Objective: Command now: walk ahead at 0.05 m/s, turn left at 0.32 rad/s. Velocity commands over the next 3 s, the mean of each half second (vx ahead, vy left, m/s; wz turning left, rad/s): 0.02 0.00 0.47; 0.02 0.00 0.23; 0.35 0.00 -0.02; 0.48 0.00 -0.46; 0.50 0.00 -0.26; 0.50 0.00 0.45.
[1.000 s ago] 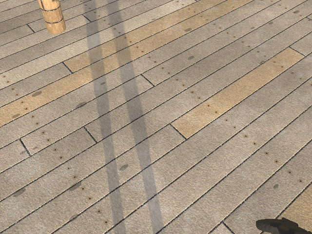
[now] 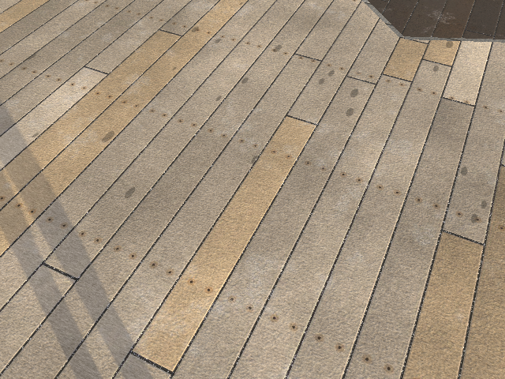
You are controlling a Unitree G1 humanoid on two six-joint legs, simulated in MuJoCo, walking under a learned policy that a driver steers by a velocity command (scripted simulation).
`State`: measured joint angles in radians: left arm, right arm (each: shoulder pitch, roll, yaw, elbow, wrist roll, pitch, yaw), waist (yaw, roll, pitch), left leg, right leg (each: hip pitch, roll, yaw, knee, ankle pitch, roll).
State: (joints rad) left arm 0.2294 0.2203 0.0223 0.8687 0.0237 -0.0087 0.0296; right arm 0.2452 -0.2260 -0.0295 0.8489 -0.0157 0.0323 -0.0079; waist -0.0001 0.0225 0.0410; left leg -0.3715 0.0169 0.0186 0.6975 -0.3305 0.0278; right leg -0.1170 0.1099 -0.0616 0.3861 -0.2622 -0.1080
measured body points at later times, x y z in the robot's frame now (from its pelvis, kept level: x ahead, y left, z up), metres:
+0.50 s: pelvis +0.01 -0.01 +0.00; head +0.05 +0.00 +0.45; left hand +0.08 +0.29 -0.11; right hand +0.17 -0.27 -0.12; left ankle +0.01 +0.10 -0.74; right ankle +0.05 -0.12 -0.72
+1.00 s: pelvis +0.01 -0.02 +0.00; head +0.01 -0.01 +0.45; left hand -0.02 +0.25 -0.13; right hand +0.19 -0.23 -0.13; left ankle -0.06 +0.07 -0.74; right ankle +0.05 -0.11 -0.73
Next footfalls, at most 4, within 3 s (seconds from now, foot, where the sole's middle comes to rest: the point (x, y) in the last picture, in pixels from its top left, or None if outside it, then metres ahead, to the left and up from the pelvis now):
0.06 left None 0.05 0.10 -0.78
0.54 right None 0.09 -0.10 -0.78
0.90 left None -0.03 0.08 -0.77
1.24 right None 0.16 -0.09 -0.78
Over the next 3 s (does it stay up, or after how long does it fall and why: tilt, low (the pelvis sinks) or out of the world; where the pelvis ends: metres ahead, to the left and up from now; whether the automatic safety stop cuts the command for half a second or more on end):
stays up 0.94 0.10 0.00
